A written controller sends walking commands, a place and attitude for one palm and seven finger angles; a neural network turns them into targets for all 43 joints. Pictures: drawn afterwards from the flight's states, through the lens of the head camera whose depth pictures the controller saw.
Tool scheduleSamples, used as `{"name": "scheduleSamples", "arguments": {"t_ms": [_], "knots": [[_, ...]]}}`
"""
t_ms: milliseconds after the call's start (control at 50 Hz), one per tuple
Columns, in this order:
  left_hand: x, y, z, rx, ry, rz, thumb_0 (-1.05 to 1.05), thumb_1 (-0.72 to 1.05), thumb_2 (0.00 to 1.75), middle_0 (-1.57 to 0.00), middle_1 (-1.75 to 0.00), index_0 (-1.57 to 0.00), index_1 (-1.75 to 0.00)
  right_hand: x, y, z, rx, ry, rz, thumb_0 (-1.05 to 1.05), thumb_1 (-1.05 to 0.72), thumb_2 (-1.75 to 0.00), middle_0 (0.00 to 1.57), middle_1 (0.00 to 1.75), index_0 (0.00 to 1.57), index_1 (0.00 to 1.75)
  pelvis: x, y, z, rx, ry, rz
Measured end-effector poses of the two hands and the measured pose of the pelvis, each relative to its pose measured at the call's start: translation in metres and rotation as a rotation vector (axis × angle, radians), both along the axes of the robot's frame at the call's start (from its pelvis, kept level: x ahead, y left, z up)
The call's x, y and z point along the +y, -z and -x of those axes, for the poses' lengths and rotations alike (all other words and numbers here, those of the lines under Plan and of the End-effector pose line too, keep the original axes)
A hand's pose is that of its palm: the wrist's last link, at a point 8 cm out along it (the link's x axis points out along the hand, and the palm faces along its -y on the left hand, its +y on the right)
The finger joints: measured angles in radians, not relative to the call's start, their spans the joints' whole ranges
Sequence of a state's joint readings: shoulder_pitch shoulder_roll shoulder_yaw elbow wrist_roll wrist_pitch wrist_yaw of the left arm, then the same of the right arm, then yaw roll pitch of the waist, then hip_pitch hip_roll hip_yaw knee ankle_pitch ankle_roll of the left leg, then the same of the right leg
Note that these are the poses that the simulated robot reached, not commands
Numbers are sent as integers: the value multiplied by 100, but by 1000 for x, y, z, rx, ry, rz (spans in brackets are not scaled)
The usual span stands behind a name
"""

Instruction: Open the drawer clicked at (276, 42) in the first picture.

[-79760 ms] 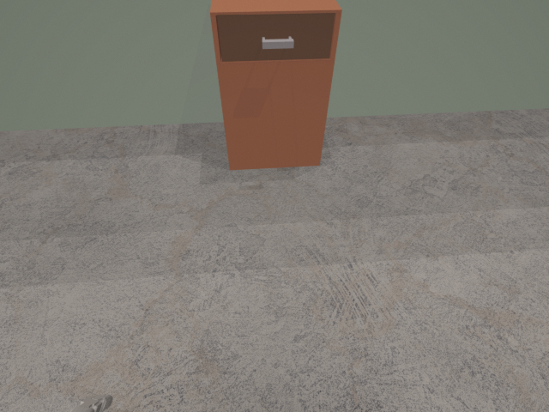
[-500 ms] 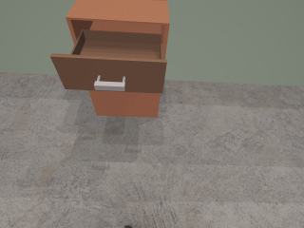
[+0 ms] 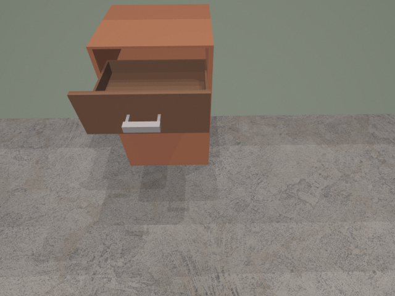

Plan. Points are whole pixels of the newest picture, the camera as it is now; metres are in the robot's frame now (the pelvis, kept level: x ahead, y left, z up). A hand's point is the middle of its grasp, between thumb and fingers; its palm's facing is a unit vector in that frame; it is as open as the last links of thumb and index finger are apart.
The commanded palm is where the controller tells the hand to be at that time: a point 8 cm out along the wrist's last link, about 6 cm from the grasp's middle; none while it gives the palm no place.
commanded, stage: let the arm hang, fingers relaxed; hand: left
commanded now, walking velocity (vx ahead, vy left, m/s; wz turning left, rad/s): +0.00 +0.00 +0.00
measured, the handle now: (142, 122) +0.64 +0.22 -0.08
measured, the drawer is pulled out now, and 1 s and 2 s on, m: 0.30 0.30 0.30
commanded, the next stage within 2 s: look to check the result in 0.14 s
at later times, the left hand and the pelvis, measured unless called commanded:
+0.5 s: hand out of the picture +0.09 +0.24 -0.16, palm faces -0.05 -0.94 -0.34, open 7.4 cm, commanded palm none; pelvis +0.02 -0.01 +0.00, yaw -1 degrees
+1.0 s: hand out of the picture +0.12 +0.23 -0.16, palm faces -0.05 -0.94 -0.34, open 7.4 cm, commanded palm none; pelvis +0.04 -0.01 +0.00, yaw -1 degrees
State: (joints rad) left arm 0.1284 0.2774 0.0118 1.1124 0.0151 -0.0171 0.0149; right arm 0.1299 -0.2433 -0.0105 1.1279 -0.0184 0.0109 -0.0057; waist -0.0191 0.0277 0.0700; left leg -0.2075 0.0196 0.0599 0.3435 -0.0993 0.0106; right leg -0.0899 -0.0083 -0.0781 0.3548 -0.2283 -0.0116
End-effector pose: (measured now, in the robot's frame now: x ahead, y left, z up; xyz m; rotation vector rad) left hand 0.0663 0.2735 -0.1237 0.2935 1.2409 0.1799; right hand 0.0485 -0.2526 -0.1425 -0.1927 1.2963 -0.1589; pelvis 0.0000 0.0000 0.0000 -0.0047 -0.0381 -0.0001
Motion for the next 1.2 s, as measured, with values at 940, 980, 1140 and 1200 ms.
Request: {"name": "scheduleSamples", "arguments": {"t_ms": [940,980,1140,1200], "knots": [[-2,-3,-52,20,20,-24,0,91,90,-20,-30,-20,-30,-43,-16,-63,-25,-20,83,0,-90,-90,20,30,21,30,-12,-3,-43,28,15,-12],[-3,-2,-53,18,22,-23,0,91,90,-20,-30,-20,-30,-43,-16,-63,-23,-18,85,0,-90,-90,20,30,21,30,-13,-3,-44,28,16,-12],[-4,-2,-57,18,26,-22,0,91,90,-20,-30,-20,-30,-47,-17,-60,-16,-8,93,0,-90,-90,20,30,21,30,-14,-3,-46,26,20,-12],[-4,-2,-57,19,27,-22,0,91,90,-20,-30,-20,-30,-47,-17,-58,-13,-5,94,0,-90,-90,20,30,21,30,-14,-3,-47,25,22,-12]]}}
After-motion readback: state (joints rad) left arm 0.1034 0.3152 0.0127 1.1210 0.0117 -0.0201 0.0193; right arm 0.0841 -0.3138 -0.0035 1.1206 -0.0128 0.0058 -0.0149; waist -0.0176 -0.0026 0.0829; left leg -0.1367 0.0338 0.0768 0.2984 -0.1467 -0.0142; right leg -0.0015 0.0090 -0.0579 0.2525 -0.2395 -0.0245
